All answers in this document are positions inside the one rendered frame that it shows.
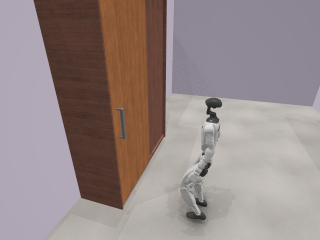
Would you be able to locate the wardrobe door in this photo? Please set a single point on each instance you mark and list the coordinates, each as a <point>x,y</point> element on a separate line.
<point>154,63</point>
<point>124,35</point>

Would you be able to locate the robot left hand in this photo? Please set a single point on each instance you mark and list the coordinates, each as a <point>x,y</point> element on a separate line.
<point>193,178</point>

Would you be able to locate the robot torso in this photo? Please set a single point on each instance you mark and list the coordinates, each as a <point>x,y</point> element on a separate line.
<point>203,139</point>

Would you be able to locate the left robot upper arm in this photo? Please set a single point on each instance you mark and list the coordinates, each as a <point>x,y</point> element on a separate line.
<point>209,136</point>

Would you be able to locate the handle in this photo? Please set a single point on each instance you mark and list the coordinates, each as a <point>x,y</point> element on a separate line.
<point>123,125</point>

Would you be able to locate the left robot forearm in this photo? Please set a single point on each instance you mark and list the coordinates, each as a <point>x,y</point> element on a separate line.
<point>203,162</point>

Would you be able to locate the robot left foot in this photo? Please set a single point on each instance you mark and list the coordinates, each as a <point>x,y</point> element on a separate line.
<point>192,215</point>

